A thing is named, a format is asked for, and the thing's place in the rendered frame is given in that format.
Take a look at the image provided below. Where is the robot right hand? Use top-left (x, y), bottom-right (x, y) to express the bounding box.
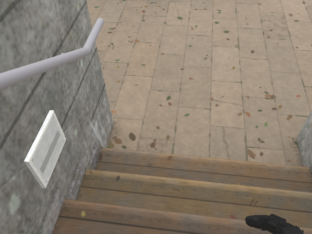
top-left (245, 214), bottom-right (304, 234)

